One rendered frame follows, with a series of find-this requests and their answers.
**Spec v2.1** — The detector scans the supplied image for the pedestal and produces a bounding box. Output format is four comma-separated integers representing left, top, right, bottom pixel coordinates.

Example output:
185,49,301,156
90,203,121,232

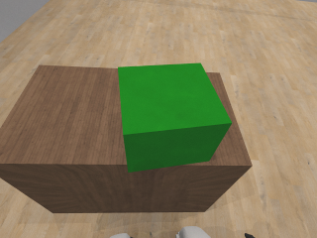
0,64,253,213

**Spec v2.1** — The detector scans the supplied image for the robot right thigh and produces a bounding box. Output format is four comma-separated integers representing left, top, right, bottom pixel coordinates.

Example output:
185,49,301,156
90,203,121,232
175,226,211,238

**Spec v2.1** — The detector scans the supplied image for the carton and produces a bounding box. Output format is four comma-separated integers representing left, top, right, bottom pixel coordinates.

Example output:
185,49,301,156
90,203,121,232
118,62,232,173

